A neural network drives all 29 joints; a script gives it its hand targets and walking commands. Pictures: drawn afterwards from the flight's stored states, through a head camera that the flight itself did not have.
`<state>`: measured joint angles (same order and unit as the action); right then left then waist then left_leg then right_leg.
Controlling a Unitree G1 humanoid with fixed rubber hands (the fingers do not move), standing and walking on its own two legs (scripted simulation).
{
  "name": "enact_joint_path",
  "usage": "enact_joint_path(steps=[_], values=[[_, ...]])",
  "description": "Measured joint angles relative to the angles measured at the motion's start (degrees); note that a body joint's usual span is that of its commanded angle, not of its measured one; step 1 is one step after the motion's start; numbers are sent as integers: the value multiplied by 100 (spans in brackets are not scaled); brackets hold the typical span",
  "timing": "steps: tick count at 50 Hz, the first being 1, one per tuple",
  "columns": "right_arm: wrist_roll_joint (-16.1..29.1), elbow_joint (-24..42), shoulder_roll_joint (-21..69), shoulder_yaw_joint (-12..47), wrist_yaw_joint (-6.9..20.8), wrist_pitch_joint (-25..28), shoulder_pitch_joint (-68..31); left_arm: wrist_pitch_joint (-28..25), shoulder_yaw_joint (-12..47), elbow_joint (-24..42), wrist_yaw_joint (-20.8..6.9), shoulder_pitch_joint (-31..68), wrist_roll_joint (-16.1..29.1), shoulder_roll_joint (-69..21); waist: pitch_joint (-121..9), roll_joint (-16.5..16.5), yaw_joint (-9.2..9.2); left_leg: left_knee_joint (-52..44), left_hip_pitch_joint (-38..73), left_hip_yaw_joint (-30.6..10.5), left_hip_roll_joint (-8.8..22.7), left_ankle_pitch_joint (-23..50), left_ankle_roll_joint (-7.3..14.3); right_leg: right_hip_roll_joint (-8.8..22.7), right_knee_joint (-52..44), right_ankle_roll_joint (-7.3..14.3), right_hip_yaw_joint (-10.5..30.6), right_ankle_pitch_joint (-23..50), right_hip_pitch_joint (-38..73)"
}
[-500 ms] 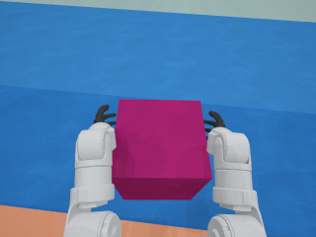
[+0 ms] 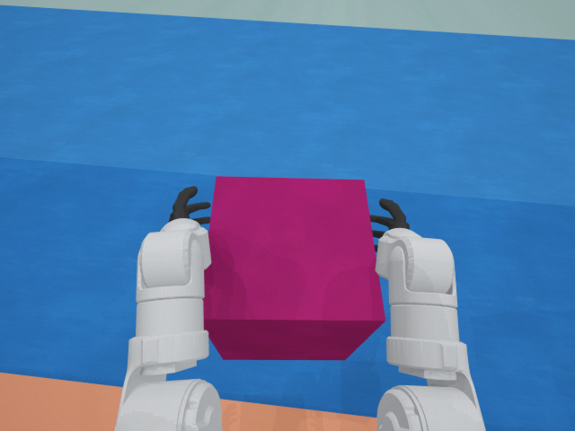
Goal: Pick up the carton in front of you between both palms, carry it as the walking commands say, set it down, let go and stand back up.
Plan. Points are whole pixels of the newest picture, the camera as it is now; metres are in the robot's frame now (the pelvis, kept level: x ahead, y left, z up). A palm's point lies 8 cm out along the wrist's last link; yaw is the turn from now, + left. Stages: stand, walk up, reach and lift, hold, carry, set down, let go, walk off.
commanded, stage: carry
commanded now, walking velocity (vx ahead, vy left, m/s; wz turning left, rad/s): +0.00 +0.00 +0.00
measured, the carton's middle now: (287, 277) +0.36 +0.01 +0.03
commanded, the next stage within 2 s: none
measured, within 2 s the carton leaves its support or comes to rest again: neither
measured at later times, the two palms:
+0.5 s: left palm (210, 194) +0.44 +0.13 +0.13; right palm (391, 197) +0.45 -0.15 +0.12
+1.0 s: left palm (223, 112) +0.71 +0.15 +0.13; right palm (358, 120) +0.69 -0.13 +0.13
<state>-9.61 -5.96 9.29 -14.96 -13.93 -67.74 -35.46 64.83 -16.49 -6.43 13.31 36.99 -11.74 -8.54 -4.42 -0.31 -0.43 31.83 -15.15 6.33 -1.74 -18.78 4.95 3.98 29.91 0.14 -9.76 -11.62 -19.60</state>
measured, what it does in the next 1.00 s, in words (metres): walks ahead: left foot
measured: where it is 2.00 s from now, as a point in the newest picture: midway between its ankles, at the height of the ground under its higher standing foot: (314, 270)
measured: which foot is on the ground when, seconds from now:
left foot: down 0.00-0.34, up 0.36-0.64, down 0.66-1.00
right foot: down 0.00-0.68, up 0.70-1.00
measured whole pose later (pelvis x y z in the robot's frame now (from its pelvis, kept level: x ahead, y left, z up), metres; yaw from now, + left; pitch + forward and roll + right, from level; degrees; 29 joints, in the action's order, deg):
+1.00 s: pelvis +0.35 +0.02 +0.01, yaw +0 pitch +5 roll -1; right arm -6.6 5.1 10.5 -13.6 -14.7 -65.4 -33.3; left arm 63.7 -15.1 7.9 13.7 33.4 -11.1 -10.8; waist -0.2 1.6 3.8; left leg 26.9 -13.3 7.0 -0.3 -19.2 3.6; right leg 3.4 48.5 1.7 -2.3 -9.8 -38.4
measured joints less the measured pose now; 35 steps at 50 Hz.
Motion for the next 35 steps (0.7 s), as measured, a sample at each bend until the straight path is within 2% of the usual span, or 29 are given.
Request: enact_joint_path(steps=[4,8,12,15,17,20,23,26,29,33,34,35], values=[[-44,57,29,15,0,-30,73,-3,16,0,17,-64,61,1,-64,36,-26,-63,89,33,-8,7,12,1,58,40,36,-110,25],[-69,57,105,19,-23,-21,100,49,41,46,-8,-108,87,67,-270,-39,55,82,63,-13,70,-189,88,-120,521,186,99,-992,-86],[-63,-149,26,107,-62,-98,66,24,-8,-207,-60,-100,68,90,-434,-136,137,190,77,-76,146,-341,-16,-252,748,280,158,-1279,-104],[34,-256,-42,164,-91,-101,75,45,-43,-272,-34,-93,45,69,-477,-198,162,317,139,-107,225,-546,-108,-336,460,312,111,-1093,36],[130,-214,-160,156,-82,-104,78,-13,-29,-325,2,-20,-6,-16,-437,-233,105,782,17,-180,339,-708,-168,-408,327,275,9,-515,160],[203,-269,-230,49,-12,-19,46,-61,87,-286,112,-49,-19,-69,-288,-28,-82,2347,-760,-337,241,-1050,-188,-390,366,282,56,-757,244],[152,-118,-180,86,-3,-30,6,-46,150,-12,214,-154,200,-4,-80,57,-216,2994,-1474,-345,306,-729,-181,-374,151,265,165,-822,465],[119,212,-105,36,-1,5,-22,-26,210,228,252,-36,339,64,85,93,-324,2680,-1982,-338,459,-386,-243,-332,-22,219,247,-889,678],[-7,385,-54,-49,29,-54,4,-81,235,134,212,51,355,62,92,87,-372,1650,-2106,-295,539,94,-308,-266,-202,93,283,-1022,935],[-62,472,29,-77,32,-65,114,-54,202,139,145,23,275,21,7,141,-238,237,-1563,67,400,621,-263,-76,10,-146,333,-1533,1246],[-82,450,68,-59,24,-16,80,-63,192,197,99,10,248,56,12,188,-152,195,-1477,165,345,937,-189,24,432,-133,375,-1736,1151],[-109,387,108,-16,10,58,50,-86,174,229,46,-18,243,113,44,232,-59,416,-1504,233,310,933,-120,89,1137,-64,489,-1802,898]])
